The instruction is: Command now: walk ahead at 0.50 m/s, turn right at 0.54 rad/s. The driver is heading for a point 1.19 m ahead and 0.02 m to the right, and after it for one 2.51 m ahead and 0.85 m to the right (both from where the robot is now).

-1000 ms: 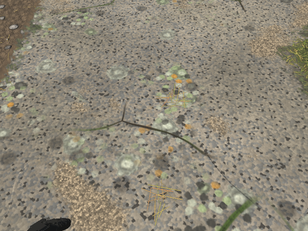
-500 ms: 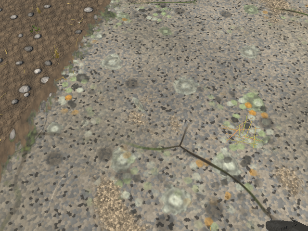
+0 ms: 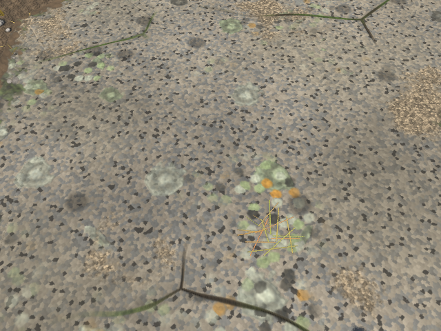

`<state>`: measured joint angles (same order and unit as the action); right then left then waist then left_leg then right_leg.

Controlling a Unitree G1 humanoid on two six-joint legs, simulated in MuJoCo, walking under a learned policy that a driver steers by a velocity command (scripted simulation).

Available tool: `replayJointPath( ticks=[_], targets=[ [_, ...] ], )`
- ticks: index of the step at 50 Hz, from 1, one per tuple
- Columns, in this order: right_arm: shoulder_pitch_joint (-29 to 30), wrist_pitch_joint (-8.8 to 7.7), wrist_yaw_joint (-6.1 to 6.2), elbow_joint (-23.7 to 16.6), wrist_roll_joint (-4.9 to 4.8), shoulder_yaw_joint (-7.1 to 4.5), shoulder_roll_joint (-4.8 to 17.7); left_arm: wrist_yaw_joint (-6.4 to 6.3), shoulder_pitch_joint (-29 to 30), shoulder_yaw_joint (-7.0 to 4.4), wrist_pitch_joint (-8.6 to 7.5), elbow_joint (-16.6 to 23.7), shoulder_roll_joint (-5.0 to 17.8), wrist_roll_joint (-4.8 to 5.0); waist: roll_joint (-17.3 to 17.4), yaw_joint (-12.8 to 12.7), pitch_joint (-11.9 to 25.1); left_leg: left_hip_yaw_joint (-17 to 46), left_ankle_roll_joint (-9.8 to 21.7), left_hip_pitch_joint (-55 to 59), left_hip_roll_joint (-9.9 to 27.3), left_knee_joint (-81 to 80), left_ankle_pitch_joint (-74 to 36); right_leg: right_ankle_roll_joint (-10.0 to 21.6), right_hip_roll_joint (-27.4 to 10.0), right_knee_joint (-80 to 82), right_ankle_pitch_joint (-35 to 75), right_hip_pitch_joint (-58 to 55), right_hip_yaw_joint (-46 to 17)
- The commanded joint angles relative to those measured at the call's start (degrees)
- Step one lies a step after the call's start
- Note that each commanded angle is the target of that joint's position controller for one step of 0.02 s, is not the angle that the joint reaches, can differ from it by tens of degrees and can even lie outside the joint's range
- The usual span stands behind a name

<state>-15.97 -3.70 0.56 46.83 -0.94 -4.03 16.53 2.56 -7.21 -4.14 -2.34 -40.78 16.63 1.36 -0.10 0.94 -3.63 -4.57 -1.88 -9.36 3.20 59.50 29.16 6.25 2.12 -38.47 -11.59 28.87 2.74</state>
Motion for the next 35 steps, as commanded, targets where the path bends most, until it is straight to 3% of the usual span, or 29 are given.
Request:
replayJointPath(
  ticks=[1, 2, 3, 4, 7, 11, 15, 18, 20, 21, 22, 23, 24, 25, 26, 28, 30, 33, 35],
  targets=[
    [6.6, -4.90, -0.74, -9.2, -1.58, -0.37, 6.8, -0.60, -13.9, -2.97, -1.54, 0.9, 10.1, -0.15, -3.0, -6.6, 13.1, 10.1, 2.9, -37.8, -0.3, 16.7, -4.3, 13.7, -17.9, 22.1, -3.8, -41.2, -37.7],
    [6.8, -5.02, -0.29, -8.5, 0.08, -0.60, 6.9, -0.71, -9.7, -2.28, -1.56, 1.6, 7.9, -0.08, -0.4, -4.0, 9.2, 9.8, 2.7, -34.2, 1.8, 11.4, -7.4, 12.0, -15.6, 22.1, 2.8, -32.8, -31.6],
    [5.8, -4.51, -0.18, -8.1, 0.94, -1.12, 7.6, -1.02, -7.0, -1.65, -1.61, 2.8, 6.3, -0.77, -1.4, -1.9, 8.1, 10.2, 2.4, -29.7, 3.1, 8.3, -9.5, 11.4, -14.0, 23.0, 8.4, -26.9, -27.7],
    [5.0, -3.76, -0.30, -8.1, 1.25, -1.29, 7.6, -1.22, -6.0, -1.52, -1.57, 3.5, 6.1, -1.12, -1.9, -0.8, 7.5, 10.1, 1.9, -27.0, 3.3, 6.3, -10.6, 11.3, -12.9, 24.2, 11.2, -23.6, -26.3],
    [6.0, -2.19, -0.24, -8.6, 1.86, -0.72, 5.1, -2.21, -7.1, -2.03, -1.78, 3.4, 8.1, -0.68, -1.2, -0.2, 5.5, 8.0, -0.8, -25.6, 2.5, -2.0, -14.5, 11.3, -11.0, 25.7, 18.4, -17.4, -20.7],
    [14.6, -2.16, -0.65, -10.7, 1.64, 0.43, 2.7, -3.32, -9.8, -2.35, -1.11, 2.5, 9.1, -0.13, -3.7, -3.4, 3.6, 7.0, -2.3, -22.3, -0.7, -20.1, -30.0, 7.5, -6.7, 24.9, 13.1, -13.8, -16.3],
    [19.8, -2.95, -1.63, -12.3, 0.51, 0.17, 4.1, -3.55, -13.4, -2.44, -0.41, 1.2, 9.2, 0.29, -4.9, -5.5, 3.3, 8.1, -1.7, -19.2, -3.0, -28.8, -33.5, 6.1, -8.3, 21.8, 7.0, -16.5, -20.8],
    [18.0, -3.77, -2.10, -12.2, 0.35, -0.77, 6.3, -3.86, -13.2, -2.52, 0.07, 1.2, 8.9, 0.14, -6.6, -3.8, 3.7, 9.4, 0.4, -16.8, -3.1, -31.6, -27.6, 4.8, -10.2, 16.8, 6.5, -21.0, -26.0],
    [9.8, -4.35, -1.87, -9.8, 0.86, -1.78, 7.7, -3.77, -12.1, -1.88, 0.22, 1.5, 6.9, -0.32, -7.3, 0.3, 6.9, 7.2, 3.2, -6.3, -3.1, -34.6, -27.2, 2.8, -8.1, 9.9, 12.8, -21.2, -24.6],
    [2.4, -4.64, -1.55, -8.9, 1.97, -2.47, 9.9, -3.48, -12.1, -0.68, 0.01, 2.1, 3.9, -0.92, -4.2, 3.6, 13.6, 12.9, 6.6, 6.4, 3.3, -33.1, -25.8, 0.8, -5.2, -2.5, 10.8, -17.0, -21.1],
    [-5.1, -4.14, -1.55, -6.9, 2.96, -3.81, 15.0, -3.54, -19.9, 0.37, -0.54, 2.7, 0.6, 0.02, 10.8, 2.1, 22.0, 36.1, 16.0, 26.4, 15.1, -35.8, -15.6, -3.9, 2.9, -22.3, -4.5, 0.9, -13.3],
    [-7.6, -3.77, -2.35, -5.1, 1.19, -3.45, 12.4, -3.56, -21.7, 0.43, -1.02, 2.0, 3.1, 0.65, 17.6, 2.4, 21.3, 52.4, 19.3, 28.8, 19.0, -42.7, -1.7, -4.9, 2.9, -32.2, -21.8, 11.7, -13.4],
    [-4.5, -3.50, -2.33, -5.6, 0.18, -2.18, 8.3, -3.33, -16.3, -0.50, -1.19, 2.2, 7.2, 0.77, 10.7, 3.3, 12.9, 47.3, 17.4, 22.6, 17.1, -43.9, 3.0, -4.8, 0.1, -36.2, -18.0, 16.0, -14.5],
    [-1.3, -2.89, -2.23, -6.3, 0.44, -1.51, 6.8, -3.23, -10.7, -0.49, -1.39, 3.4, 7.7, -0.03, 5.9, 3.0, 8.1, 39.5, 15.8, 15.8, 14.4, -44.1, -1.1, -4.7, -2.4, -35.6, -13.8, 15.8, -11.4],
    [0.9, -2.39, -2.24, -6.4, 0.83, -1.08, 6.0, -3.12, -7.1, -0.45, -1.93, 4.6, 7.2, -1.09, 3.8, 2.1, 4.2, 34.3, 15.6, 9.2, 12.1, -45.2, -7.9, -4.6, -4.2, -32.0, -10.7, 15.2, -9.5],
    [2.1, -2.26, -2.18, -6.5, 1.18, -0.37, 4.9, -2.90, -6.5, -0.41, -2.50, 5.0, 5.5, -1.69, 5.2, 0.0, 3.4, 29.0, 15.1, 3.1, 8.4, -46.9, -18.8, -5.0, -6.2, -25.0, -7.3, 10.0, -8.6],
    [1.2, -2.18, -1.87, -6.0, 0.42, -0.54, 5.6, -2.70, -6.4, 0.19, -2.67, 5.4, 3.6, -1.89, 6.3, -0.6, 4.6, 25.8, 16.0, 1.5, 7.2, -47.5, -25.2, -6.1, -6.1, -18.1, -7.7, 7.7, -6.8],
    [-0.2, -1.55, -0.87, -5.1, -0.31, -1.54, 8.7, -2.37, -0.5, 1.47, -3.13, 6.8, 1.2, -1.96, 5.7, 0.7, 4.2, 21.1, 15.5, -2.7, 5.6, -48.2, -27.9, -7.6, -4.7, -4.5, 0.0, 2.5, -5.2],
    [-2.0, -0.98, -0.57, -4.5, -0.49, -1.76, 9.5, -1.95, 2.7, 1.54, -3.43, 7.1, 1.6, -1.42, 5.7, 2.0, 4.0, 20.1, 14.7, -4.5, 5.0, -47.9, -27.6, -8.4, -3.0, 1.8, 7.2, -1.7, -4.9]
  ],
)
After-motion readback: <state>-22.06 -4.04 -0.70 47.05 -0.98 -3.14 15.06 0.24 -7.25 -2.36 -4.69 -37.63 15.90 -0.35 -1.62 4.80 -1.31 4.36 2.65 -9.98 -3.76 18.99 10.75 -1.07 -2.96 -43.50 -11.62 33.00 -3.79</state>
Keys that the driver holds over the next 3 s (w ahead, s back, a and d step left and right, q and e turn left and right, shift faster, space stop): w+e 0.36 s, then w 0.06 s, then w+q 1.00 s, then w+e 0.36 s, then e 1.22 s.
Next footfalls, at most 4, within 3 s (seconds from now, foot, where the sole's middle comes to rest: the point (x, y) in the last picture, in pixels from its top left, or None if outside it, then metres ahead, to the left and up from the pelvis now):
0.42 left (200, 330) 0.44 0.10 -0.75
0.86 right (293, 277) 0.59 -0.19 -0.75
1.34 left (202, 201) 0.87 0.09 -0.75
1.90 right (240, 125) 1.22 -0.05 -0.75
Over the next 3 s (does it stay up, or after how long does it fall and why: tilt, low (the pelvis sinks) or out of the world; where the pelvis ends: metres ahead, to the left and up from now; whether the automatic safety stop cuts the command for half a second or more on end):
stays up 1.16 0.02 0.03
